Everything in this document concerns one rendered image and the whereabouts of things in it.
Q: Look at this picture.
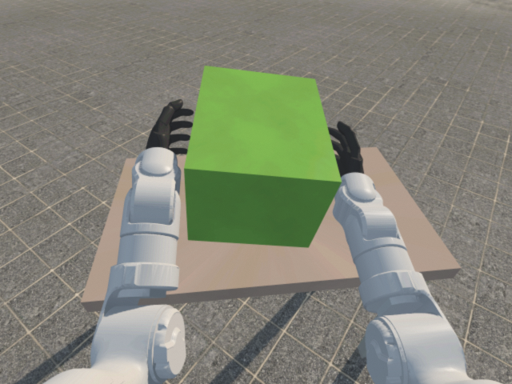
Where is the robot right upper arm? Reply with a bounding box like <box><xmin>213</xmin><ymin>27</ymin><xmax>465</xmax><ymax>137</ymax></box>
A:
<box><xmin>365</xmin><ymin>312</ymin><xmax>502</xmax><ymax>384</ymax></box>

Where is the right robot forearm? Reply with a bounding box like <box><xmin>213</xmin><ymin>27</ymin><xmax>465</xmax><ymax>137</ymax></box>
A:
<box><xmin>333</xmin><ymin>173</ymin><xmax>466</xmax><ymax>368</ymax></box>

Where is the robot left upper arm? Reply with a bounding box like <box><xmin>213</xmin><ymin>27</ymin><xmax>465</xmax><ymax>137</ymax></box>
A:
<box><xmin>43</xmin><ymin>305</ymin><xmax>186</xmax><ymax>384</ymax></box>

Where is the carton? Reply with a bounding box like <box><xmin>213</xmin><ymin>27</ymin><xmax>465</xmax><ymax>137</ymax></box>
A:
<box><xmin>184</xmin><ymin>66</ymin><xmax>342</xmax><ymax>248</ymax></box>

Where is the right robot hand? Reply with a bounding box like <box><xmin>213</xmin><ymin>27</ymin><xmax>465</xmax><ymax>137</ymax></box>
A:
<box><xmin>328</xmin><ymin>121</ymin><xmax>364</xmax><ymax>177</ymax></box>

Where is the left robot hand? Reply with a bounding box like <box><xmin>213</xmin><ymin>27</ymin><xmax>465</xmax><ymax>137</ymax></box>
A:
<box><xmin>146</xmin><ymin>99</ymin><xmax>194</xmax><ymax>154</ymax></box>

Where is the table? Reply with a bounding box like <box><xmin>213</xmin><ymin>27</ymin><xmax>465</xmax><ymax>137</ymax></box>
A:
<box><xmin>81</xmin><ymin>147</ymin><xmax>461</xmax><ymax>358</ymax></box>

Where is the left robot forearm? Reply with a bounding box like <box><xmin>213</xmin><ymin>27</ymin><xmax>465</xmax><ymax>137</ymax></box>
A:
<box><xmin>90</xmin><ymin>147</ymin><xmax>181</xmax><ymax>363</ymax></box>

